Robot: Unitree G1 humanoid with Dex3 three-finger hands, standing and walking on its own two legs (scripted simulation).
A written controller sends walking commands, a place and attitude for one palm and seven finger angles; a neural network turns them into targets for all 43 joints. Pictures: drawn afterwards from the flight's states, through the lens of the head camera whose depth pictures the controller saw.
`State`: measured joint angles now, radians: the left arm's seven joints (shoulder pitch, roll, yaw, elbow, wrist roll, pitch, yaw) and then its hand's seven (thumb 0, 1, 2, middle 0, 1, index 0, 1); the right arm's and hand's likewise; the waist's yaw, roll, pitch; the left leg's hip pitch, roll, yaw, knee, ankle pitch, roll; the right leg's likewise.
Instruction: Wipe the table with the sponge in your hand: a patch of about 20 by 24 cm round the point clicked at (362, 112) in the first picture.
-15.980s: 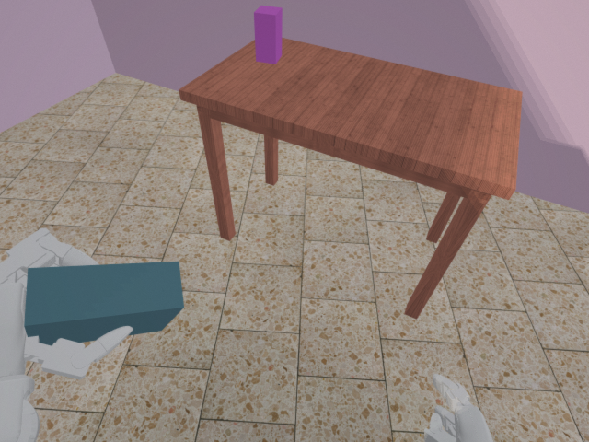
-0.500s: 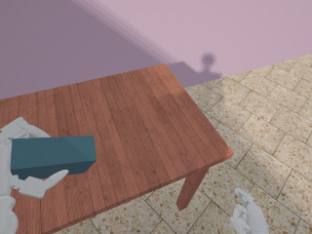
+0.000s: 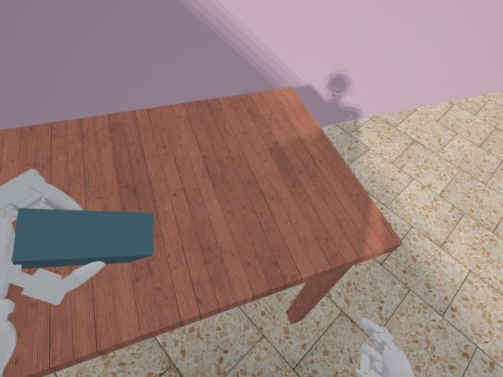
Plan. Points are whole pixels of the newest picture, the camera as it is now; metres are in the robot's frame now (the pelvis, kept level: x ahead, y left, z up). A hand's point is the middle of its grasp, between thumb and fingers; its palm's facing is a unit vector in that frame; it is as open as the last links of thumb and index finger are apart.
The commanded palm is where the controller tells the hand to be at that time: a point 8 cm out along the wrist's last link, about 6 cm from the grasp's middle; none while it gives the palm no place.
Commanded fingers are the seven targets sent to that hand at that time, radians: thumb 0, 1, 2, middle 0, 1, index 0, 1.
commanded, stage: come to a stop and stand still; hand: left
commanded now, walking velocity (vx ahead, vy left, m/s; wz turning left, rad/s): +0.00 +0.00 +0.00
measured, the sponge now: (105, 240) +0.24 +0.22 +0.12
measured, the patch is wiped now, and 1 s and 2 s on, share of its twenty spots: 0.00 0.00 0.00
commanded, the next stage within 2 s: look again from close up in 0.40 s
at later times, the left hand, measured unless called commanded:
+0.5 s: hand (55, 219) +0.24 +0.26 +0.16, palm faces +0.36 -0.85 -0.39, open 9.5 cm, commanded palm +0.18 +0.29 +0.18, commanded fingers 0.00 0.10 1.30 -1.20 -1.60 -1.20 -1.60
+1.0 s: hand (77, 234) +0.23 +0.23 +0.16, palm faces +0.35 -0.86 -0.39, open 9.5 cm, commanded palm +0.17 +0.27 +0.18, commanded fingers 0.00 0.10 1.30 -1.20 -1.60 -1.20 -1.60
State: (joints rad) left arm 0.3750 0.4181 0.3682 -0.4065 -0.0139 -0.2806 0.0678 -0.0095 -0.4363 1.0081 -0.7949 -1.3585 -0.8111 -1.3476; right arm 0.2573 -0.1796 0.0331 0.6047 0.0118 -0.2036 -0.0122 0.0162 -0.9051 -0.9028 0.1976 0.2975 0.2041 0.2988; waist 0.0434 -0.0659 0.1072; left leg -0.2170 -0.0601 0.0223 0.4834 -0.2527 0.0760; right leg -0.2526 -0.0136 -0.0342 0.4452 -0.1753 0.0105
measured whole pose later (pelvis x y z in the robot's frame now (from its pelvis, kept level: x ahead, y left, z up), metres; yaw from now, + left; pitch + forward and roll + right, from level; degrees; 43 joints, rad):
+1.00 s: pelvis +0.01 -0.01 +0.00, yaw +0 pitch +0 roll -1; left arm 0.45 0.38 0.34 -0.45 -0.04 -0.22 0.10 -0.01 -0.43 1.01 -0.79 -1.37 -0.81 -1.36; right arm 0.21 -0.21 0.01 0.59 0.01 -0.14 -0.04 0.02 -0.91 -0.90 0.20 0.30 0.20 0.30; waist 0.02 -0.02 0.05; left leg -0.19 -0.03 0.02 0.43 -0.24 0.05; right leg -0.21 0.01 -0.04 0.37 -0.15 -0.01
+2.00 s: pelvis -0.02 -0.08 -0.01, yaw -1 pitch +2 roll +0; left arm 0.50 0.45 0.42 -0.56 -0.08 -0.23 0.07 -0.01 -0.43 1.01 -0.79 -1.37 -0.80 -1.36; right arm 0.17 -0.20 -0.03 0.55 0.01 -0.13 -0.05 0.01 -0.91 -0.90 0.20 0.30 0.20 0.30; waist 0.01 -0.02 0.07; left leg -0.34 0.06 0.00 0.56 -0.26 -0.03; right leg -0.37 0.10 -0.07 0.49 -0.16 -0.10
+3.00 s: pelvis -0.02 -0.12 +0.00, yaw +1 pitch +1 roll +1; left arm 0.52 0.41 0.34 -0.54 -0.06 -0.17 0.13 -0.01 -0.43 1.02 -0.78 -1.38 -0.80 -1.37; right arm 0.22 -0.21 0.01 0.56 0.02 -0.09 -0.03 0.01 -0.91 -0.90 0.20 0.30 0.20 0.30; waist 0.02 -0.04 0.03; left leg -0.21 0.02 0.05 0.48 -0.34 0.04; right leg -0.26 0.09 -0.14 0.36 -0.13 -0.11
